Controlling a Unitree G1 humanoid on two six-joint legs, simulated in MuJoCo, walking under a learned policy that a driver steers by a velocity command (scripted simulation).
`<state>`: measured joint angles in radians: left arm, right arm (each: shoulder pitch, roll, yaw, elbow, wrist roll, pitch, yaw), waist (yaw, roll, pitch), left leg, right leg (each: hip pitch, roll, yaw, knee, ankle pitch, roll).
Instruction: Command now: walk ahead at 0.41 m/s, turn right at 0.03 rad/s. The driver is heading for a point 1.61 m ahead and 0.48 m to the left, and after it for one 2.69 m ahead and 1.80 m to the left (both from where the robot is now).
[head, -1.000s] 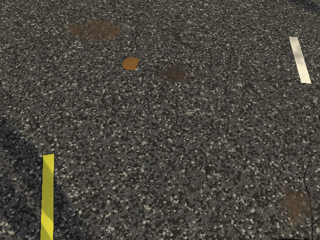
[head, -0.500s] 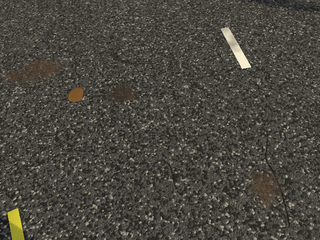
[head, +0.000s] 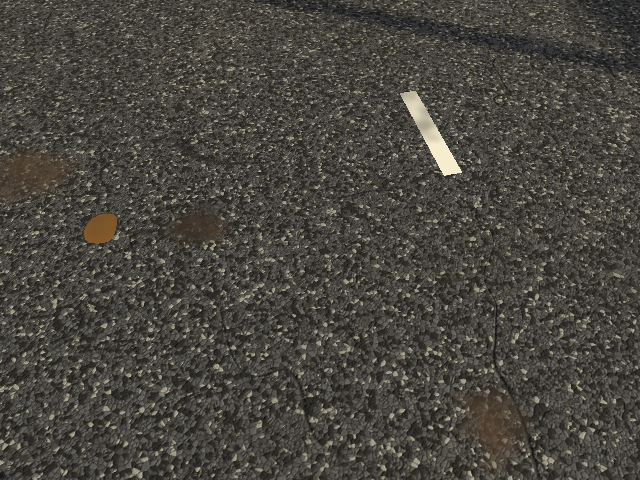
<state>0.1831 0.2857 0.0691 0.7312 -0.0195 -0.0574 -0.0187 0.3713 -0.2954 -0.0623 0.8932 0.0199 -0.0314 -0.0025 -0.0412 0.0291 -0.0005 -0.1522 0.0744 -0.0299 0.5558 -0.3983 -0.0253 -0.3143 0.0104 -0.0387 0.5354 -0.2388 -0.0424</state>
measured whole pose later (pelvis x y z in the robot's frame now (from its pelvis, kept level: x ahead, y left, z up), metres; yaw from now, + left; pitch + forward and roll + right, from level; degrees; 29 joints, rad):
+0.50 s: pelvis +0.25 +0.03 -0.02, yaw +12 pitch +2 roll +0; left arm 0.40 0.27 0.06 0.86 0.01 -0.04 0.03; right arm 0.03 -0.27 -0.05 0.67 0.03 -0.06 0.07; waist 0.05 0.01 0.05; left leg -0.54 -0.06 0.06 0.60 -0.11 0.13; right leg 0.05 -0.04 -0.17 0.67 -0.51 0.01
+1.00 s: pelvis +0.55 +0.07 -0.01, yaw +29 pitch +2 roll -1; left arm 0.09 0.27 0.04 0.65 0.01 -0.13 -0.01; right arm 0.36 -0.31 -0.07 0.74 0.03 -0.03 -0.01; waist -0.06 0.03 0.01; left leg -0.26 -0.10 -0.19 0.96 -0.50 0.04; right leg -0.45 0.03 0.02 0.56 -0.15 -0.01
